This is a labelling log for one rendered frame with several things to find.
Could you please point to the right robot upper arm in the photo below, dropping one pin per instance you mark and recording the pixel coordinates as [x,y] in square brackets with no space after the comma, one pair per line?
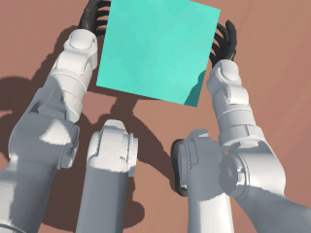
[256,181]

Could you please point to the robot left hand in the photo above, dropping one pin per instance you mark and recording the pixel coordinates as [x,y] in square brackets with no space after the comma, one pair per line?
[89,19]

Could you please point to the right robot forearm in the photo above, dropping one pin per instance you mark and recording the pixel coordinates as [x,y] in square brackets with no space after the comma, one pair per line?
[234,115]

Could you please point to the left robot shin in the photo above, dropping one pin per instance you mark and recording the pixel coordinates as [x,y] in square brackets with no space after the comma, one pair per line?
[95,140]

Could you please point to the robot shin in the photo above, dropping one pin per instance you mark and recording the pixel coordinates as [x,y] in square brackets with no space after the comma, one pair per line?
[95,140]
[201,132]

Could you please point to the robot right hand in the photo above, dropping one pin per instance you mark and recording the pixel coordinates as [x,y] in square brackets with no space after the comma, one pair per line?
[227,44]

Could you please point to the left robot upper arm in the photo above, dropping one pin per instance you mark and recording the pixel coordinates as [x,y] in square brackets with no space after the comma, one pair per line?
[42,146]

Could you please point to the carton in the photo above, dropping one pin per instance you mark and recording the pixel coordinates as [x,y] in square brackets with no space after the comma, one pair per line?
[158,48]

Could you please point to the right robot shin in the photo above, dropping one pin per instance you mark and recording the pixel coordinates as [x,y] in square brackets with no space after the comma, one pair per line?
[201,132]

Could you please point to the left robot forearm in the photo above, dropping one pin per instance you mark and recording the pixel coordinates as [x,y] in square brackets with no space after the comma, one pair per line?
[66,85]

